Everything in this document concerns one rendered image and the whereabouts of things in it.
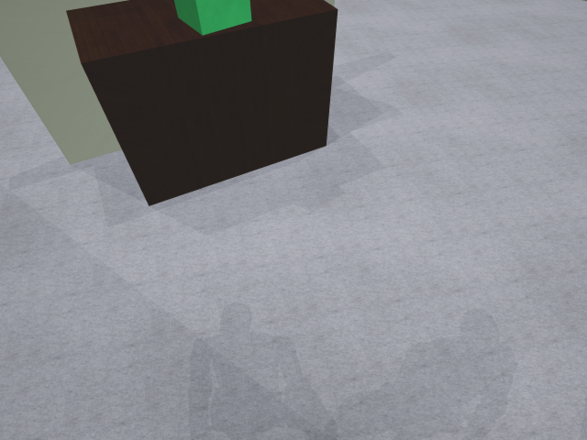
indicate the pedestal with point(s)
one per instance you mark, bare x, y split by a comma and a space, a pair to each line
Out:
189, 110

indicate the carton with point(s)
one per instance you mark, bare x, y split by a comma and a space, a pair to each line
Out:
208, 16

